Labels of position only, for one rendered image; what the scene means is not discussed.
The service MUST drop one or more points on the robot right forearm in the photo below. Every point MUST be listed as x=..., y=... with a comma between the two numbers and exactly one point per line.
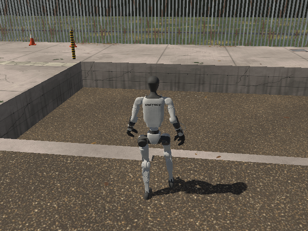
x=178, y=127

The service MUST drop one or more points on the left robot upper arm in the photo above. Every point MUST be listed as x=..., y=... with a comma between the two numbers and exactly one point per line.
x=135, y=109

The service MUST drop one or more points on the robot left forearm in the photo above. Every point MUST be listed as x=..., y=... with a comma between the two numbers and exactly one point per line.
x=130, y=125

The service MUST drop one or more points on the robot right hand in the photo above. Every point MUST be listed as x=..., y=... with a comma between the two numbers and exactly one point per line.
x=181, y=138

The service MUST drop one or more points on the right robot upper arm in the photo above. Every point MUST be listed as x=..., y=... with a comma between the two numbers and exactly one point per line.
x=168, y=101

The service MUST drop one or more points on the left robot shin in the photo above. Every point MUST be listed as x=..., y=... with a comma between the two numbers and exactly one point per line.
x=146, y=178

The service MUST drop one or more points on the robot left hand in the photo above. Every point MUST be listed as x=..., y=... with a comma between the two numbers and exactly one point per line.
x=129, y=132

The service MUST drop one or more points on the robot left foot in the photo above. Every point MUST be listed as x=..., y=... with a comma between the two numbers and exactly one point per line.
x=147, y=195

